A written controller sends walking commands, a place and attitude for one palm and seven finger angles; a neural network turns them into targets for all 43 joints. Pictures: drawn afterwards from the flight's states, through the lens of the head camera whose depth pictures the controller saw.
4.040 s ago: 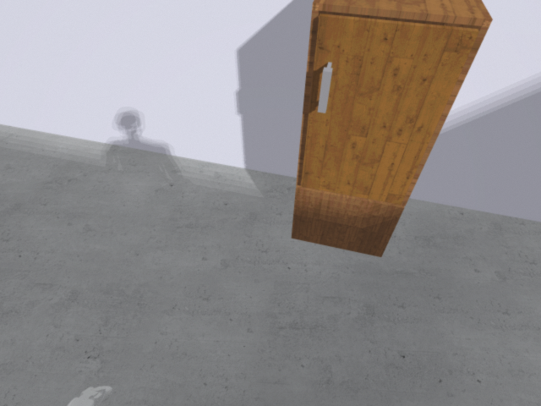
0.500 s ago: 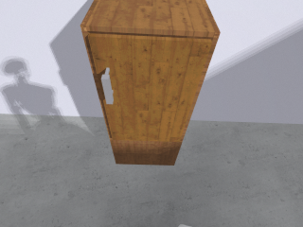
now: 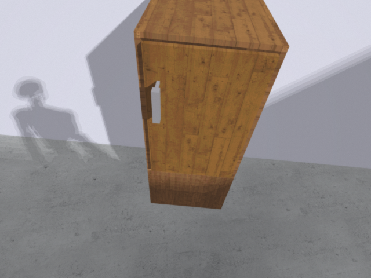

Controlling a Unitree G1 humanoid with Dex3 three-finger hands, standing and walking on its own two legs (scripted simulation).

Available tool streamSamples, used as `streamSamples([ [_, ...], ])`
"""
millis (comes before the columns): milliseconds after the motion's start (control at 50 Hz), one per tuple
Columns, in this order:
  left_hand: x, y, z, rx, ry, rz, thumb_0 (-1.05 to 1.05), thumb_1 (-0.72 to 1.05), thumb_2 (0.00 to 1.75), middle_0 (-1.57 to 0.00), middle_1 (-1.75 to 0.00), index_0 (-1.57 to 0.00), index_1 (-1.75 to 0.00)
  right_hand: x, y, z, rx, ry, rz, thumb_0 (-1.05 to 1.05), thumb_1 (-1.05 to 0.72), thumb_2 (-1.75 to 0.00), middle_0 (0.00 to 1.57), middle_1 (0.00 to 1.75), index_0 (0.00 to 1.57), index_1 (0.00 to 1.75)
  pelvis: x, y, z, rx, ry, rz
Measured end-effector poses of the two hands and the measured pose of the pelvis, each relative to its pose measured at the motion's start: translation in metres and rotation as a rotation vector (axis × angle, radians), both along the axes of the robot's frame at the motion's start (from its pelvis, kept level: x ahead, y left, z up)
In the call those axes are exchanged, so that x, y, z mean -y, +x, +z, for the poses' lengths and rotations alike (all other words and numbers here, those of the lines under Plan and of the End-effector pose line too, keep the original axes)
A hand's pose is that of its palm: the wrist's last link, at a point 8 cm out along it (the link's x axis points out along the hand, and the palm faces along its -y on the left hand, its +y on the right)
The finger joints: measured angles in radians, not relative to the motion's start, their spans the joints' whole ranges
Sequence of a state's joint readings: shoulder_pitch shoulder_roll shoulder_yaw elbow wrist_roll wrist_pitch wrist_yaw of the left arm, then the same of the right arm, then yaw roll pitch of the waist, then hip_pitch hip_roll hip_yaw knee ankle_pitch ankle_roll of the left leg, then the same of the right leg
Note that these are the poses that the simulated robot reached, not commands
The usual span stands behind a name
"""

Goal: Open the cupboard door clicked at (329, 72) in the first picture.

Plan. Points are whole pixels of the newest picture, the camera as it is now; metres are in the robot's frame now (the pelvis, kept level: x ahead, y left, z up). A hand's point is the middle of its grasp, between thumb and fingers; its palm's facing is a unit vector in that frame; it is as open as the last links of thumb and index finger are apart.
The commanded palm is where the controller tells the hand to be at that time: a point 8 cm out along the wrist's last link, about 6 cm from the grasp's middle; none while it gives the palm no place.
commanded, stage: come to a stop and stand still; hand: left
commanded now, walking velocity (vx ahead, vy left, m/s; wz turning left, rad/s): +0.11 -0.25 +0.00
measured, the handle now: (157, 102) +0.59 +0.14 +0.03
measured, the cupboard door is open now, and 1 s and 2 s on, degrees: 0 0 0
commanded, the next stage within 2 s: look again from close up in 0.22 s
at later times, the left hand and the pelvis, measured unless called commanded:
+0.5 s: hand out of the picture +0.02 +0.16 -0.17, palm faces -0.07 -0.97 -0.23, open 7.3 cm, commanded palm none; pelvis +0.00 -0.02 +0.00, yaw -2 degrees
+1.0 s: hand out of the picture +0.02 +0.12 -0.16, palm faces +0.04 -0.97 -0.24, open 7.3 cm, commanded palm none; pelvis +0.00 -0.06 +0.00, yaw +0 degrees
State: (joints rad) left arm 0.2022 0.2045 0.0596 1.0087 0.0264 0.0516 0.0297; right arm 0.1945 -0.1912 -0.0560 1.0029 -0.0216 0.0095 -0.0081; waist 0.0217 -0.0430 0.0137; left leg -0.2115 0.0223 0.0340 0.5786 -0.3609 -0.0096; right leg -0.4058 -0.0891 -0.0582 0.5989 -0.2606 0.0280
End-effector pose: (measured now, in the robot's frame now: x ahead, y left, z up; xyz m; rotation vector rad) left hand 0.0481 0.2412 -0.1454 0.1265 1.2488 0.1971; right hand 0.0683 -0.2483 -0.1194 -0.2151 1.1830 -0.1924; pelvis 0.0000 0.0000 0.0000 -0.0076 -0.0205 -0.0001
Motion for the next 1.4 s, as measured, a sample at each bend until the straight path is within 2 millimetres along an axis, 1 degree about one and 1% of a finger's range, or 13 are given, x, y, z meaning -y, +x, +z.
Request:
streamSamples([
  [120, -0.016, -0.037, 0.009, -0.09, -0.035, 0.027, 0.01, 0.91, 0.89, -0.19, -0.3, -0.2, -0.3, -0.035, -0.047, 0.014, -0.117, 0.018, -0.007, 0.0, -0.91, -0.9, 0.2, 0.3, 0.2, 0.3, -0.012, 0.003, 0.02, -0.018, -0.024, 0.015],
  [240, -0.014, -0.067, 0.011, -0.229, -0.038, 0.003, 0.01, 0.91, 0.9, -0.19, -0.3, -0.2, -0.3, -0.045, -0.085, 0.013, -0.214, 0.034, -0.079, 0.0, -0.91, -0.9, 0.21, 0.3, 0.21, 0.3, -0.011, 0.004, 0.023, -0.038, -0.01, -0.014],
  [340, 0.002, -0.06, 0.012, -0.265, -0.027, -0.04, 0.01, 0.91, 0.9, -0.19, -0.3, -0.2, -0.3, -0.038, -0.117, 0.006, -0.294, 0.057, -0.135, 0.0, -0.91, -0.9, 0.21, 0.3, 0.21, 0.3, -0.001, 0.002, 0.02, -0.043, -0.008, -0.022],
  [400, 0.012, -0.046, 0.004, -0.204, 0.001, -0.083, 0.01, 0.91, 0.9, -0.19, -0.3, -0.2, -0.3, -0.026, -0.126, -0.013, -0.322, 0.087, -0.127, 0.0, -0.91, -0.9, 0.21, 0.3, 0.21, 0.3, 0.008, 0.0, 0.004, -0.068, 0.026, -0.05],
  [520, 0.034, -0.018, 0.007, -0.144, 0.035, -0.112, 0.01, 0.92, 0.89, -0.2, -0.3, -0.2, -0.3, -0.015, -0.108, -0.036, -0.242, 0.137, -0.129, 0.0, -0.91, -0.9, 0.2, 0.3, 0.2, 0.3, 0.019, 0.003, -0.003, -0.035, 0.022, -0.034],
  [620, 0.048, 0.003, 0.017, -0.045, 0.061, -0.094, 0.01, 0.93, 0.89, -0.2, -0.3, -0.2, -0.3, -0.008, -0.079, -0.043, -0.166, 0.17, -0.094, 0.0, -0.91, -0.9, 0.2, 0.3, 0.2, 0.3, 0.037, 0.007, -0.003, -0.016, 0.024, -0.025],
  [700, 0.059, 0.009, 0.024, -0.002, 0.07, -0.082, 0.01, 0.94, 0.89, -0.2, -0.3, -0.21, -0.3, 0.008, -0.068, -0.045, -0.152, 0.164, -0.067, 0.02, -0.93, -0.9, 0.2, 0.3, 0.2, 0.3, 0.047, 0.007, -0.001, -0.01, 0.03, -0.013],
  [940, 0.071, -0.023, 0.022, -0.07, 0.047, -0.033, 0.01, 0.93, 0.89, -0.2, -0.3, -0.21, -0.3, 0.034, -0.067, -0.034, -0.177, 0.124, -0.033, 0.0, -0.92, -0.9, 0.2, 0.3, 0.2, 0.3, 0.061, 0.004, 0.004, -0.004, 0.027, 0.001],
  [1160, 0.068, -0.058, 0.005, -0.204, -0.016, 0.01, 0.01, 0.91, 0.89, -0.2, -0.3, -0.21, -0.3, 0.023, -0.078, -0.031, -0.236, 0.11, -0.043, 0.0, -0.91, -0.9, 0.2, 0.3, 0.2, 0.3, 0.051, 0.023, -0.002, -0.013, 0.029, -0.011],
  [1220, 0.067, -0.049, 0.006, -0.229, -0.006, -0.011, 0.01, 0.91, 0.89, -0.2, -0.3, -0.2, -0.3, 0.018, -0.082, -0.034, -0.252, 0.129, -0.075, 0.0, -0.91, -0.9, 0.2, 0.3, 0.2, 0.3, 0.054, 0.033, -0.004, -0.025, 0.037, -0.026],
  [1300, 0.073, -0.02, 0.008, -0.177, 0.026, -0.013, 0.01, 0.91, 0.89, -0.19, -0.3, -0.2, -0.3, 0.017, -0.087, -0.044, -0.32, 0.169, -0.085, 0.0, -0.91, -0.9, 0.2, 0.3, 0.2, 0.3, 0.065, 0.045, -0.009, -0.031, 0.04, -0.013],
  [1340, 0.078, -0.009, 0.012, -0.136, 0.037, 0.008, 0.01, 0.91, 0.89, -0.19, -0.3, -0.2, -0.3, 0.019, -0.079, -0.044, -0.356, 0.176, -0.067, 0.0, -0.91, -0.9, 0.2, 0.3, 0.2, 0.3, 0.068, 0.051, -0.007, -0.028, 0.037, 0.007],
  [1400, 0.088, -0.001, 0.019, -0.122, 0.034, 0.02, 0.01, 0.91, 0.89, -0.19, -0.3, -0.2, -0.3, 0.023, -0.052, -0.04, -0.34, 0.174, -0.047, 0.0, -0.91, -0.9, 0.2, 0.3, 0.2, 0.3, 0.07, 0.059, 0.001, -0.026, 0.042, 0.012],
])
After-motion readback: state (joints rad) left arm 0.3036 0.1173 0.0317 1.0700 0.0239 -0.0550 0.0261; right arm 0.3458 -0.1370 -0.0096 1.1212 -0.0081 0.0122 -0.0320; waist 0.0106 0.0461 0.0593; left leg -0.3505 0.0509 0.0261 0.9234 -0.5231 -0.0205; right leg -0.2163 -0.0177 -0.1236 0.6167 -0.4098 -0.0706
